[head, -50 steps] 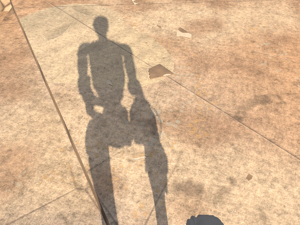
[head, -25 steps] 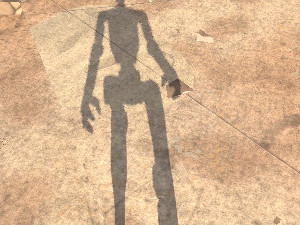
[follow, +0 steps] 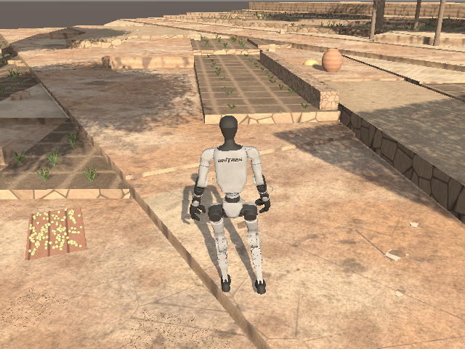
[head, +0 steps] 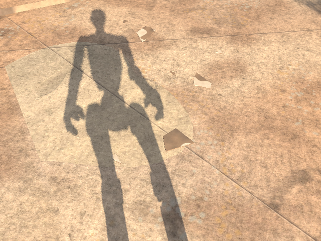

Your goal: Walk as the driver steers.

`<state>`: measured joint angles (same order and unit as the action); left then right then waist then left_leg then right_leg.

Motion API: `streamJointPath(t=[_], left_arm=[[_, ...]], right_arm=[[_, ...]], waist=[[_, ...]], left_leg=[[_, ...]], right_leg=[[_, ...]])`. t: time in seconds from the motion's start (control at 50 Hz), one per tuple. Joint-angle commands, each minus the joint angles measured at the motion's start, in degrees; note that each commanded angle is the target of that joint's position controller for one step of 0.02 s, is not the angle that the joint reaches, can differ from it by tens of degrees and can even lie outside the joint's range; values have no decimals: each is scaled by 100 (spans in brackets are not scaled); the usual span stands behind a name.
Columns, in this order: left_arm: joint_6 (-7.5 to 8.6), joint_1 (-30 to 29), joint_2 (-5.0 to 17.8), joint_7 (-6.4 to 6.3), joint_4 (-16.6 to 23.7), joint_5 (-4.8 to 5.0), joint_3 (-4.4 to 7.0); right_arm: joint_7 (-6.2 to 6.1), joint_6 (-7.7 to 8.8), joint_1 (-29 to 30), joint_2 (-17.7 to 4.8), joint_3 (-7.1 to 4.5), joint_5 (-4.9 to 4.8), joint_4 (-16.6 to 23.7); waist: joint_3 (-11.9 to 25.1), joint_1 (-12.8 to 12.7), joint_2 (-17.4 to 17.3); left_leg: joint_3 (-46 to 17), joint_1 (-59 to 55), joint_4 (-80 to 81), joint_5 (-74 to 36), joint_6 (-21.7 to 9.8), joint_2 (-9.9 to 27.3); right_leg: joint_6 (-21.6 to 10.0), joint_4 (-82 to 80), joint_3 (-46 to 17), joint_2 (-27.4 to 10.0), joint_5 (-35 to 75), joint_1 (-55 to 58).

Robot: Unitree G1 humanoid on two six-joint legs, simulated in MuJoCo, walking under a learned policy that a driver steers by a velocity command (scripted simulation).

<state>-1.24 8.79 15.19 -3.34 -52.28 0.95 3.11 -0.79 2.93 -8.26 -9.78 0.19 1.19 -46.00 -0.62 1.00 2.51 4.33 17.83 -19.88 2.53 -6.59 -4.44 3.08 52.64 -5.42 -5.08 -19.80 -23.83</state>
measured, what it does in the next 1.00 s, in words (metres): walks ahead: right foot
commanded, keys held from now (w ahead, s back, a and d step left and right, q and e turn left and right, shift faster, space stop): no key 0.38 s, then w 0.62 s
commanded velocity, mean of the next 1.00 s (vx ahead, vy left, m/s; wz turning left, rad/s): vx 0.20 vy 0.00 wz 0.00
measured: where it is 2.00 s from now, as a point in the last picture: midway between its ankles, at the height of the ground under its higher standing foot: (172, 206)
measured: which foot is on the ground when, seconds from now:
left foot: down 0.00-1.00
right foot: up 0.00-0.20, down 0.22-0.66, up 0.68-1.00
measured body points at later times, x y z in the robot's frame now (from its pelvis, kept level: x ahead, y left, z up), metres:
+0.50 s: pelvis +0.07 -0.05 +0.00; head +0.06 -0.05 +0.45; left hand +0.07 +0.20 -0.15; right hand +0.16 -0.29 -0.14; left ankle +0.09 +0.05 -0.74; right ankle +0.02 -0.18 -0.74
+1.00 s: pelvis +0.29 -0.04 -0.01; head +0.31 -0.04 +0.44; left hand +0.52 +0.14 -0.11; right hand +0.19 -0.23 -0.16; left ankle +0.11 +0.06 -0.74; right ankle +0.47 -0.16 -0.71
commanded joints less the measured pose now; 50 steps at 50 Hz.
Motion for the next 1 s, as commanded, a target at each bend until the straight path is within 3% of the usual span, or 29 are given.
streamJointPath(t=[0.02, 0.16, 0.22, 0.24, 0.3, 0.4, 0.42, 0.46, 0.5, 0.52, 0.54, 0.56, 0.58, 0.62, 0.64, 0.66, 0.68, 0.7, 0.72, 0.74, 0.78, 0.8, 0.82, 0.86, 0.88, 0.92, 0.94, 0.96, 1.0], left_arm=[[-31, 454, 440, -83, -46, -31, 130], [124, 530, 253, -49, -468, -54, 33], [186, 737, 360, 3, -597, -200, -45], [204, 685, 632, 5, -680, -112, 12], [339, 491, 351, 66, -747, -130, -80], [422, 701, 340, 97, -866, -93, -136], [325, 828, 160, 103, -852, -269, -213], [216, 824, 537, 126, -806, -258, -87], [162, 1059, 673, 124, -806, -243, -14], [434, 1485, 841, 360, -795, -458, 136], [602, 1483, 722, 375, -800, -412, 122], [707, 1258, 447, 351, -648, -379, 62], [775, 747, 380, 321, -411, -337, 40], [635, -50, 616, 326, -83, -308, 100], [546, 134, 539, 364, -141, -430, 103], [526, 486, 240, 444, -238, -543, 80], [632, 514, -172, 581, -32, -634, -14], [838, 81, -73, 564, 71, -496, 60], [938, -265, -16, 518, 170, -419, 47], [980, -111, 231, 513, 119, -398, 122], [817, 103, -214, 593, 137, -578, -13], [728, 114, -348, 655, 157, -629, -55], [678, -92, -366, 709, 263, -614, -88], [635, -638, -380, 767, 535, -481, -167], [584, -1009, -392, 771, 683, -431, -196], [411, -1481, -315, 757, 840, -411, -194], [614, -1758, 11, 540, 952, 304, -161], [740, -1818, 12, 486, 1006, 355, -183], [840, -1566, 185, 488, 975, 220, -98]], right_arm=[[-57, 2, 214, -841, -196, -11, 268], [-48, -110, 310, -755, -206, -96, 91], [-12, -128, 107, -767, -233, -142, -19], [-10, -119, 85, -704, -240, -122, 23], [-5, -104, 203, -621, -209, -64, -4], [26, -137, 20, -709, -234, -99, -264], [75, -121, -478, -607, -208, -19, -450], [115, -141, -514, -732, -280, 23, -539], [153, -141, -318, -684, -297, 44, -464], [353, 268, 207, -960, -475, 215, -194], [345, 466, 275, -730, -465, 187, -160], [259, 578, 199, -569, -455, 141, -165], [172, 622, -53, -532, -465, 113, -225], [161, 670, -675, -546, -524, 165, -490], [178, 710, -1225, -528, -556, 216, -709], [166, 764, -2062, -664, -609, 305, -968], [131, 763, -3527, -1138, -654, 320, -1185], [123, 772, -3872, -1224, -632, 439, -1401], [186, 700, -3206, -1070, -583, 507, -1464], [233, 599, -2626, -690, -447, 514, -1396], [193, 504, -1699, 64, -127, 412, -1224], [122, 474, -1502, 283, -29, 384, -1098], [72, 513, -1511, 285, 16, 398, -1043], [71, 613, -1597, 27, 39, 470, -980], [133, 634, -1776, -161, 18, 376, -1044], [330, 631, -2452, -620, -70, 205, -1317], [75, 403, -2216, -1162, -290, -462, -1243], [-31, 303, -2308, -1246, -295, -500, -1299], [-91, 190, -2441, -1212, -341, -280, -1408]], waist=[[268, -151, -927], [203, -246, -811], [72, -212, -590], [-43, -38, -121], [143, 2, 409], [269, -61, 70], [318, 72, 78], [-59, 1, 172], [-494, -169, 285], [-1138, -641, 533], [-918, -553, 704], [-800, -444, 580], [-682, -192, 447], [-428, 239, 206], [-257, 378, -153], [-26, 524, -818], [503, 897, -2040], [-412, 1053, -1065], [-657, 735, -455], [-406, 443, -184], [-279, -171, -313], [-166, -250, -375], [-170, -223, -469], [-154, -86, -348], [-229, 19, -426], [-394, 198, -695], [-927, 291, -471], [-908, 236, -517], [-470, 37, -852]], left_leg=[[-1704, -100, 1367, 2538, -44, 1492], [-1523, -226, 1096, 2807, -246, 1356], [-1381, -95, 783, 2726, 59, 1077], [-1085, -246, 713, 2315, 119, 796], [-654, -1066, -9, 1253, 171, 575], [-479, -945, -244, 1038, 123, 497], [-553, -1074, -189, 1196, 215, 637], [-341, -532, -515, 2125, 234, 383], [-114, 323, -944, 2357, 263, 211], [-12, 1216, -1430, 2645, 98, 241], [-85, 1424, -1693, 2402, -17, 405], [-251, 1196, -1869, 2292, -124, 531], [-204, 567, -1626, 2232, -208, 516], [111, -1200, -890, 1079, -103, 306], [-40, -1855, -652, 981, -38, 382], [-899, -2662, -303, 1032, -302, 785], [-4108, -4148, 419, 777, -1660, 2251], [-4877, -4364, 802, 859, -1928, 2843], [-4102, -4051, 721, 868, -1617, 2882], [-3330, -3495, 676, 730, -1421, 2645], [-1961, -1983, 837, 64, -967, 2095], [-1537, -1354, 1028, 93, -875, 1769], [-1193, -887, 1205, 126, -853, 1528], [-573, -165, 1378, -154, -737, 1109], [-363, 165, 1496, -394, -694, 980], [-736, -659, 1463, -1162, -795, 1490], [-1026, -1149, 1532, -1388, -529, 1700], [-992, -1618, 1338, -1537, -354, 1788], [-770, -2196, 748, -3183, -161, 1833]], right_leg=[[28, -394, 109, -70, 50, 235], [-156, -2190, 473, 76, 305, 843], [-479, -2994, 324, -100, 784, 1138], [-587, -2921, 350, -32, 320, 728], [-523, -3383, 168, -21, 2, 161], [-542, -3314, 223, 87, 301, 667], [-612, -3625, -158, -80, -49, 678], [-821, -3747, -318, -52, -1344, 785], [-1101, -4027, -771, -331, -2151, 1067], [-1739, -4290, -1205, -1072, -2695, 1243], [-1975, -4457, -1640, -1457, -2612, 1624], [-1944, -4493, -1683, -1529, -2326, 1577], [-1812, -4472, -1320, -1316, -2059, 1263], [-1684, -4030, -500, -723, -1419, 451], [-1644, -3171, -101, -407, -920, 324], [-1393, -1621, 360, 183, -300, -217], [-950, 374, 190, 1007, -1408, -2043], [-1067, 1822, -1066, 1018, -1266, -3671], [-1208, 2669, -1113, 791, -623, -4246], [-1306, 3123, -707, 577, -255, -3941], [-1495, 2947, -281, 2, 638, -3160], [-1467, 2787, -21, -78, 986, -2726], [-1403, 2409, 227, -128, 1330, -2471], [-1127, 680, 628, -106, 2045, -1569], [-903, -271, 870, 19, 1891, -962], [-651, -997, 925, 124, 1578, -1175], [-566, -1350, 1105, 327, 1585, -1673], [-588, -1928, 950, 302, 1656, -1746], [-707, -2384, 1029, 529, 1885, -1067]])
Next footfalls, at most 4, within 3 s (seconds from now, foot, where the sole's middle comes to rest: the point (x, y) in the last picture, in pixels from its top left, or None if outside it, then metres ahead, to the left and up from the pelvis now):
0.22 right None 0.06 -0.18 -0.78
1.06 right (192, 238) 0.53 -0.15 -0.78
1.52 left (140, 222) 0.59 0.06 -0.78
1.96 right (199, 178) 0.81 -0.21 -0.78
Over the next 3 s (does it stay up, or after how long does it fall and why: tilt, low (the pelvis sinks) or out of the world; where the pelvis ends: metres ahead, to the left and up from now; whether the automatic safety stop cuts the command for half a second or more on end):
stays up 0.97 -0.14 0.00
